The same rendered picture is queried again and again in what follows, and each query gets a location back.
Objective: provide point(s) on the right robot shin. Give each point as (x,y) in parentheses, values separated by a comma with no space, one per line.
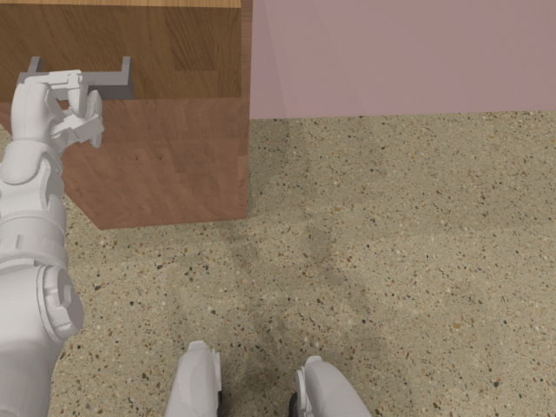
(300,411)

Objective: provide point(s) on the drawer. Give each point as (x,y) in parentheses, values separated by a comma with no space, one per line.
(180,49)

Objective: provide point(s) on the right robot thigh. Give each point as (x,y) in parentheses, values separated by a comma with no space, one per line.
(324,390)

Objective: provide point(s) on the cabinet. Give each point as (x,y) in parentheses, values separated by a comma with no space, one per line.
(164,161)

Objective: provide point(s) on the handle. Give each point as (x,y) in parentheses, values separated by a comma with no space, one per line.
(111,85)

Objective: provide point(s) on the left robot upper arm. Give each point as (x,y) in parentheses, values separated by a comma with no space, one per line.
(39,311)

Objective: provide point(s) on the robot left hand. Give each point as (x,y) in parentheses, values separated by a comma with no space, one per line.
(35,112)

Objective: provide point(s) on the left robot forearm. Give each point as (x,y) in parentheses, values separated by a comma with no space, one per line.
(32,214)

